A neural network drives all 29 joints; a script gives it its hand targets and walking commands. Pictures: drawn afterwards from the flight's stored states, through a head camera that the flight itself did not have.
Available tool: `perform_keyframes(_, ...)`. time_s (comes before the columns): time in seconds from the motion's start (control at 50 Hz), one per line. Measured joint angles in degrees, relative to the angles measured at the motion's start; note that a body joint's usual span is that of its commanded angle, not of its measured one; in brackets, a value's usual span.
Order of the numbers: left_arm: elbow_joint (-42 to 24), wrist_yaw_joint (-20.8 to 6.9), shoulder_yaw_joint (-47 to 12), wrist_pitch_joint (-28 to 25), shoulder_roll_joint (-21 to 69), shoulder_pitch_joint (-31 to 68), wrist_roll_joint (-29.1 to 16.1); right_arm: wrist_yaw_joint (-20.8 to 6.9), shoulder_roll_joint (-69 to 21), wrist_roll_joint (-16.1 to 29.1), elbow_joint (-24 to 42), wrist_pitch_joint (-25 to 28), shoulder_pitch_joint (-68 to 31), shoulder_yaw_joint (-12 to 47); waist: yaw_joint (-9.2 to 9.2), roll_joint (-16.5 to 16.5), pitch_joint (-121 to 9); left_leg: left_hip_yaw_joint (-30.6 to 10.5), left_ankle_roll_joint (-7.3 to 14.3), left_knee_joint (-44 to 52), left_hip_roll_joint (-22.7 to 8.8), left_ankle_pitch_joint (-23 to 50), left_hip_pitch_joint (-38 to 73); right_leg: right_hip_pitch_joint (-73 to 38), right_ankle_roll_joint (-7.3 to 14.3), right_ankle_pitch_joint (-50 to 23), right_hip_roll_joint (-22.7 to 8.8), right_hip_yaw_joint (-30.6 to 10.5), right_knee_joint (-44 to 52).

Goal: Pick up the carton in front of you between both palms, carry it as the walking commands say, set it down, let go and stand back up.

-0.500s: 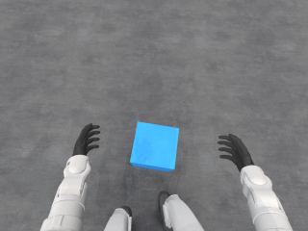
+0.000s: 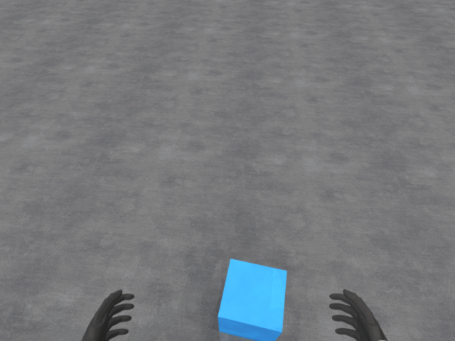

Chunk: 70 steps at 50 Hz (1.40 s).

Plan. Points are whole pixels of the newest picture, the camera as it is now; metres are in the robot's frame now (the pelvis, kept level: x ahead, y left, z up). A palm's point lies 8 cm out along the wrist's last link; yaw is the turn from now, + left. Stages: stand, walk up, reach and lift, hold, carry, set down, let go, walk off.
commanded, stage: let go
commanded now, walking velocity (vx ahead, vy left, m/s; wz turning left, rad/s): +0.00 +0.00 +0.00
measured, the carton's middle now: (251, 302) +0.37 -0.09 -0.65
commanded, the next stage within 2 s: stand in 0.38 s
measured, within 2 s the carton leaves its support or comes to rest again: neither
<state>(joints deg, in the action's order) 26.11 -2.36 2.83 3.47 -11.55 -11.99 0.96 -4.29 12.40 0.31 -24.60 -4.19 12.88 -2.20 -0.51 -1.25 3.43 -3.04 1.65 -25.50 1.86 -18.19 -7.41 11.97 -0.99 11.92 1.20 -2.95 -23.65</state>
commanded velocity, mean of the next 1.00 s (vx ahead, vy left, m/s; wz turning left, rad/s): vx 0.00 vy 0.00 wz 0.00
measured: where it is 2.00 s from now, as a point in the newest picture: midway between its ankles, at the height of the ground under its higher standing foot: outside the picture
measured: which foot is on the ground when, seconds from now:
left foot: down 0.00-1.00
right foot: down 0.00-1.00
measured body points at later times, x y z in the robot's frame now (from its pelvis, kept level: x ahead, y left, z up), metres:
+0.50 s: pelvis +0.00 -0.02 -0.01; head +0.00 -0.03 +0.44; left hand +0.15 +0.25 -0.09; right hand +0.17 -0.28 -0.09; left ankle -0.05 +0.10 -0.74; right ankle +0.01 -0.13 -0.74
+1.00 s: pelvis +0.01 -0.03 +0.00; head +0.01 -0.05 +0.45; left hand +0.12 +0.27 -0.10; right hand +0.15 -0.32 -0.11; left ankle -0.05 +0.10 -0.74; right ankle +0.01 -0.13 -0.74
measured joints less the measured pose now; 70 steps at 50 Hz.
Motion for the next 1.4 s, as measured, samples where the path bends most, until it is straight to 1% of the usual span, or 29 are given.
perform_keyframes(0.16,-1.4,-1.0,-1.0,2.8,-0.5,-1.1,-0.9,0.0,-0.2,-1.3,0.1,-2.8,-0.5,-0.7,0.62,-0.4,1.2,0.1,0.5,0.2,0.4,-0.4,3.9,-3.8,-0.4,0.7,-0.5,0.0,-0.2)
perform_keyframes(0.26,0.4,0.6,-1.2,1.8,-0.3,-0.9,-1.4,1.9,0.7,-1.7,2.1,-6.5,-0.7,-0.2,0.67,-0.1,1.0,0.5,0.1,-1.2,0.1,-1.2,3.9,-3.4,-0.1,1.6,0.0,-0.2,-1.9)
perform_keyframes(0.38,0.9,0.9,-1.5,2.1,-0.2,-0.5,-1.6,3.1,1.3,-1.3,2.7,-8.3,-0.6,0.3,0.58,0.2,0.6,0.5,-0.6,-1.9,-0.6,-1.5,3.7,-2.9,0.7,2.0,0.6,-0.2,-3.2)
perform_keyframes(0.44,5.4,2.3,-1.6,0.6,-1.2,0.6,0.7,4.4,2.6,-2.1,-1.7,-4.3,-1.2,0.4,0.31,-0.2,-1.4,0.1,-1.0,-3.4,-0.6,-1.8,0.8,-0.2,0.9,2.4,0.7,0.4,-4.7)
perform_keyframes(0.5,9.5,3.0,-0.8,-0.8,-3.1,0.7,1.7,4.8,4.3,-2.7,-6.0,-0.8,-1.3,-0.3,0.27,-0.8,-2.6,-0.3,-1.2,-4.4,-0.6,-2.2,-1.0,1.7,1.2,3.1,0.6,0.9,-6.0)
perform_keyframes(0.56,12.4,3.1,0.1,-1.8,-5.0,0.5,1.9,4.8,5.7,-2.8,-9.0,1.2,-0.9,-0.7,0.41,-1.3,-3.1,-0.7,-1.4,-4.8,-0.7,-2.5,-1.8,2.4,1.5,3.5,0.7,1.3,-6.6)
perform_keyframes(0.64,14.9,3.1,0.7,-2.6,-6.6,0.5,1.7,4.9,7.0,-2.8,-12.0,2.6,-0.5,-0.7,0.65,-1.7,-3.0,-1.2,-1.7,-4.3,-0.8,-2.4,-1.7,2.3,1.8,3.8,0.7,1.9,-6.5)
perform_keyframes(0.78,18.1,3.4,0.4,-3.2,-7.0,1.4,1.3,5.5,7.7,-2.6,-15.6,3.6,-0.8,0.3,0.96,-1.8,-2.7,-2.0,-2.2,-3.0,-1.1,-2.1,-0.3,1.0,2.3,4.0,0.8,2.7,-5.6)
perform_keyframes(0.96,21.7,3.4,-0.2,-3.4,-6.7,2.8,1.0,5.9,8.1,-2.3,-18.5,4.0,-1.4,1.2,1.13,-1.3,-2.5,-2.3,-2.6,-1.6,-1.5,-1.6,1.2,-0.6,2.7,3.7,1.0,3.1,-4.4)
perform_keyframes(1.4,28.7,3.0,-0.7,-3.5,-8.4,4.6,0.4,5.9,9.2,-1.9,-25.0,4.7,-1.9,1.6,1.19,-0.7,-2.3,-1.6,-2.5,2.8,-1.4,1.6,3.6,-2.7,2.4,0.7,0.6,2.5,-0.5)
